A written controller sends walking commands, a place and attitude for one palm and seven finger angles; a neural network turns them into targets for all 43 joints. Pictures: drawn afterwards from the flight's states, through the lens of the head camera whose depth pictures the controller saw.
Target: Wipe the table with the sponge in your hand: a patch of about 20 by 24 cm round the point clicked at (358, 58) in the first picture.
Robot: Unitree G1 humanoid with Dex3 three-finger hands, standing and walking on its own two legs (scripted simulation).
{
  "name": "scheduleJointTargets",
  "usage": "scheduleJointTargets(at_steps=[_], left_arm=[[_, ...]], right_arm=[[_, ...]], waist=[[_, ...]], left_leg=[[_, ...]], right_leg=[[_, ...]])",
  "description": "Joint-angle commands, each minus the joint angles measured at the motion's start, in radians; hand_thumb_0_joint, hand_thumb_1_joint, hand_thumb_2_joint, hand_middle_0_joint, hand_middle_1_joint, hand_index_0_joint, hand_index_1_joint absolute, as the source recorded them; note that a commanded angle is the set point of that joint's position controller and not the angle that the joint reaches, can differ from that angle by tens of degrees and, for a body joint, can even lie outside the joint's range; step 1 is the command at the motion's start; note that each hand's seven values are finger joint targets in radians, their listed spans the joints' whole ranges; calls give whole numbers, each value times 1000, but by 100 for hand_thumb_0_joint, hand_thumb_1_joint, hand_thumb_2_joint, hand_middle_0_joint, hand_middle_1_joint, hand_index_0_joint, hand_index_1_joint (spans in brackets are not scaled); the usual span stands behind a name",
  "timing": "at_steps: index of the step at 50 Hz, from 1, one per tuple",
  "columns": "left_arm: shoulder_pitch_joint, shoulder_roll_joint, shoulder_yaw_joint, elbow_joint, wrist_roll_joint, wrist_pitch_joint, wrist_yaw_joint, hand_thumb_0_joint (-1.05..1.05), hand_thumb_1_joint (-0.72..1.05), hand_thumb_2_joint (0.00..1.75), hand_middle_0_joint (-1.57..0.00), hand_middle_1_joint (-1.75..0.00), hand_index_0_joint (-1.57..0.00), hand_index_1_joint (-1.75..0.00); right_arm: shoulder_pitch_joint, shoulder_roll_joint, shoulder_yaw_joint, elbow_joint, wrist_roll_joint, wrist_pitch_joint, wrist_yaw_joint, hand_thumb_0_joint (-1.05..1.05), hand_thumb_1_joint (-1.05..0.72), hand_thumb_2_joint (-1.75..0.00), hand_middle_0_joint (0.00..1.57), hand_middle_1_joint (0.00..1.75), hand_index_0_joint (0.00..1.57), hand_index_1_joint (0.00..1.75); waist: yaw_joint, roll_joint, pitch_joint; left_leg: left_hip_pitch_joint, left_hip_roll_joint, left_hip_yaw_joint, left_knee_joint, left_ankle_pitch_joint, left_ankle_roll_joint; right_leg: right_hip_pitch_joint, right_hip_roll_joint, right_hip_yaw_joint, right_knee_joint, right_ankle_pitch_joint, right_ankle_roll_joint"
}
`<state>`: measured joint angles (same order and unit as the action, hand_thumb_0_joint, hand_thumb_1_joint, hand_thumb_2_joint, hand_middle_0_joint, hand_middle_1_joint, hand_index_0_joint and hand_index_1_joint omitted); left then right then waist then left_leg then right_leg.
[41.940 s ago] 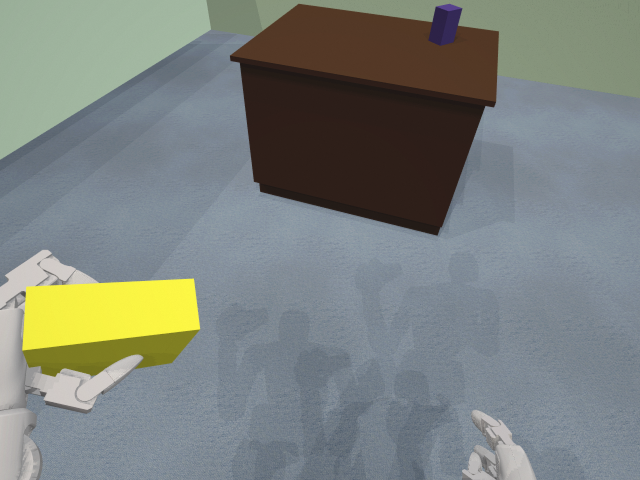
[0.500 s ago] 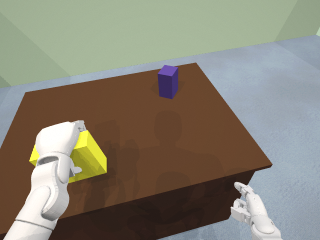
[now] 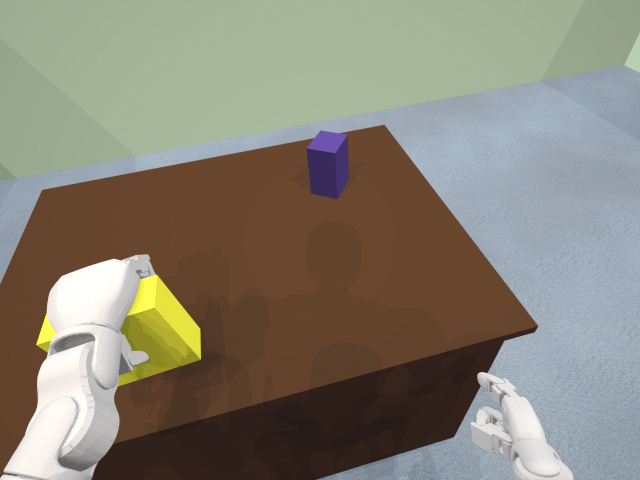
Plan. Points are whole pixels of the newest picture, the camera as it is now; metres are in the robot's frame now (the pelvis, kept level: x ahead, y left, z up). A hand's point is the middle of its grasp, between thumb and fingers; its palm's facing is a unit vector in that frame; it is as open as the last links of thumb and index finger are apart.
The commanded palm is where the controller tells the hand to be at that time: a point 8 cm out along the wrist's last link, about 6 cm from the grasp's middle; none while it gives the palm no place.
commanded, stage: bring the sponge back beside the body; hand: left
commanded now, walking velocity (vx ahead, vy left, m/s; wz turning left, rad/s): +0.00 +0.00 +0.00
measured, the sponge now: (138, 344) +0.24 +0.29 +0.05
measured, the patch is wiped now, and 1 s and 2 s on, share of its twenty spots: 1.00 1.00 1.00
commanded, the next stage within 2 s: step back with the hand held close in 1.24 s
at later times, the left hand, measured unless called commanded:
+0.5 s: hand (108, 343) +0.20 +0.28 +0.10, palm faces +0.06 -0.12 -0.99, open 9.5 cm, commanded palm +0.17 +0.28 +0.18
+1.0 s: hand (83, 378) +0.16 +0.29 +0.11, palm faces +0.07 -0.12 -0.99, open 9.5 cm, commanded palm +0.13 +0.28 +0.18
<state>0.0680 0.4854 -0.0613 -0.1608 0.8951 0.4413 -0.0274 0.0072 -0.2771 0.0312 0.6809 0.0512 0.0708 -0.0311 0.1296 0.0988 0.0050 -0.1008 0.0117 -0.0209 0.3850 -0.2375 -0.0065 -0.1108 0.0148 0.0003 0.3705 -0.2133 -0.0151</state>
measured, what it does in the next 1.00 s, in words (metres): stands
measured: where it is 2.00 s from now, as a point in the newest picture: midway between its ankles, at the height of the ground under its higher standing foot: outside the picture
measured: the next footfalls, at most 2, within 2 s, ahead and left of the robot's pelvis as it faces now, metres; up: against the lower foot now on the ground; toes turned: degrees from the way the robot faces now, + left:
none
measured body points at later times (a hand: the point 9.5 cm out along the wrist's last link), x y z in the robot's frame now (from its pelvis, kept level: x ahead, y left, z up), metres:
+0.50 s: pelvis -0.01 +0.00 +0.00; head -0.03 -0.04 +0.45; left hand +0.20 +0.29 +0.16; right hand +0.25 -0.19 -0.07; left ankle -0.02 +0.13 -0.75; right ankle -0.01 -0.11 -0.75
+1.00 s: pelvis -0.02 +0.00 +0.00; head -0.05 -0.04 +0.45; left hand +0.15 +0.29 +0.16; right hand +0.24 -0.18 -0.07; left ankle -0.02 +0.13 -0.75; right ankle -0.01 -0.11 -0.75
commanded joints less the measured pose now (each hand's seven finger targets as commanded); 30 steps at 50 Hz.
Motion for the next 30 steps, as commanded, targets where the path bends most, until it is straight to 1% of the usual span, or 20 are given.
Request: scheduleJointTargets(at_steps=[1,3,4,7,8,9,10,12,13,14,17,18,19,21,23,24,25,28,29,30], left_arm=[[-239,201,111,-211,34,5,27,0,10,130,-120,-160,-120,-160],[-257,238,135,-258,32,-9,24,0,10,130,-120,-160,-120,-160],[-284,223,118,-261,46,-16,20,0,10,130,-120,-160,-120,-160],[-222,232,130,-270,44,-37,21,0,10,130,-120,-160,-120,-160],[-221,267,169,-278,41,-43,27,0,10,130,-120,-160,-120,-160],[-232,243,154,-256,46,-42,27,0,10,130,-120,-160,-120,-160],[-209,247,160,-239,49,-45,32,0,10,130,-120,-160,-120,-160],[-206,244,157,-244,46,-42,35,0,10,130,-120,-160,-120,-160],[-211,280,195,-260,41,-42,42,0,10,130,-120,-160,-120,-160],[-231,248,167,-257,47,-37,39,0,10,130,-120,-160,-120,-160],[-179,223,143,-284,38,-32,37,0,10,130,-120,-160,-120,-160],[-157,246,173,-308,29,-32,38,0,10,130,-120,-160,-120,-160],[-152,227,155,-300,32,-24,30,0,10,130,-120,-160,-120,-160],[-109,216,148,-302,26,-22,24,0,10,130,-120,-160,-120,-160],[-78,256,188,-329,24,-21,25,0,10,130,-120,-160,-120,-160],[-90,236,168,-332,32,-18,20,0,10,130,-120,-160,-120,-160],[-64,236,171,-333,29,-22,23,0,10,130,-120,-160,-120,-160],[-65,264,199,-388,24,-36,28,0,10,130,-120,-160,-120,-160],[-68,246,183,-377,29,-34,27,0,10,130,-120,-160,-120,-160],[-34,245,185,-363,25,-38,30,0,10,130,-120,-160,-120,-160]], right_arm=[[-250,-93,-23,-189,1,-59,-8,0,-90,-90,20,30,20,30],[-255,-92,-25,-195,2,-67,-14,0,-90,-90,20,30,20,30],[-248,-89,-20,-197,-2,-71,-15,0,-90,-90,20,30,20,30],[-235,-84,-24,-193,-6,-69,-18,0,-90,-90,20,30,20,30],[-242,-88,-24,-191,-8,-72,-21,0,-90,-90,20,30,20,30],[-236,-83,-18,-193,-10,-74,-21,0,-90,-90,20,30,20,30],[-237,-80,-21,-182,-8,-72,-19,0,-90,-90,20,30,20,30],[-239,-82,-20,-182,-9,-64,-19,0,-90,-90,20,30,20,30],[-250,-89,-22,-184,-8,-67,-19,0,-90,-90,20,30,20,30],[-250,-84,-15,-190,-10,-69,-16,0,-90,-90,20,30,20,30],[-255,-80,-20,-188,-8,-64,-9,0,-90,-90,20,30,20,30],[-265,-83,-21,-196,-8,-70,-9,0,-90,-90,20,30,20,30],[-261,-81,-16,-202,-11,-71,-7,0,-90,-90,20,30,20,30],[-263,-83,-18,-197,-12,-67,-5,0,-90,-90,20,30,20,30],[-268,-86,-22,-200,-11,-66,-6,0,-90,-90,20,30,20,30],[-265,-83,-16,-205,-12,-66,-3,0,-90,-90,20,30,20,30],[-261,-77,-19,-201,-10,-66,-2,0,-90,-90,20,30,20,30],[-269,-85,-23,-205,-11,-68,-6,0,-90,-90,20,30,20,30],[-258,-79,-17,-211,-15,-73,-4,0,-90,-90,20,30,20,30],[-254,-75,-20,-204,-12,-74,-5,0,-90,-90,20,30,20,30]], waist=[[-4,-41,-202],[-12,-28,-202],[-3,-23,-234],[-4,-40,-220],[-2,-23,-219],[4,-46,-218],[-2,-53,-188],[0,-41,-183],[2,-8,-183],[9,-7,-206],[5,5,-195],[9,8,-203],[17,-6,-220],[12,-24,-194],[12,-30,-190],[16,-32,-201],[12,-54,-175],[11,-10,-174],[22,-16,-189],[14,-41,-157]], left_leg=[[41,-34,-33,-18,301,54],[43,-30,-38,-19,262,54],[50,-35,-33,-15,280,59],[57,-34,-36,-14,295,57],[58,-30,-40,-17,274,55],[50,-36,-33,-12,280,58],[47,-31,-37,-15,276,53],[44,-31,-37,-21,272,51],[41,-29,-41,-26,250,48],[39,-36,-36,-23,260,51],[46,-30,-40,-28,279,47],[46,-29,-44,-26,271,49],[43,-34,-39,-21,282,54],[40,-32,-38,-21,278,54],[34,-28,-45,-22,258,52],[31,-31,-38,-17,262,56],[27,-29,-41,-17,263,54],[31,-26,-47,-21,238,53],[28,-30,-40,-16,250,58],[26,-26,-45,-18,244,55]], right_leg=[[59,10,38,-33,247,-52],[53,14,68,-39,197,-54],[68,11,39,-32,209,-54],[68,10,51,-34,235,-51],[68,17,73,-39,211,-57],[68,14,46,-36,213,-54],[47,14,60,-43,203,-54],[49,12,61,-46,204,-53],[54,17,85,-50,177,-60],[67,15,57,-42,181,-59],[63,13,60,-42,202,-57],[74,19,80,-39,198,-62],[82,15,49,-31,207,-58],[69,13,51,-38,212,-54],[69,17,84,-38,189,-57],[70,15,56,-30,188,-54],[54,12,68,-34,188,-52],[55,19,91,-40,159,-58],[64,15,56,-32,165,-55],[42,13,69,-39,153,-51]])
